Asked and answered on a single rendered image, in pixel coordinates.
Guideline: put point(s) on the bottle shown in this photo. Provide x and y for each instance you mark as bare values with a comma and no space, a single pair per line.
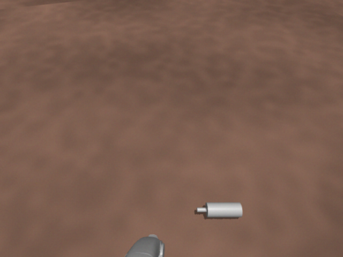
222,209

